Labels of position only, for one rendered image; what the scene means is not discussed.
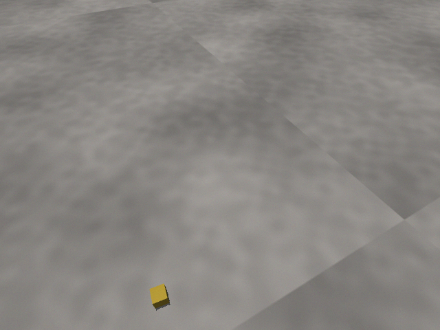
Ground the cube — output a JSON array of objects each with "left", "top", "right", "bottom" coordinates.
[{"left": 150, "top": 284, "right": 169, "bottom": 308}]

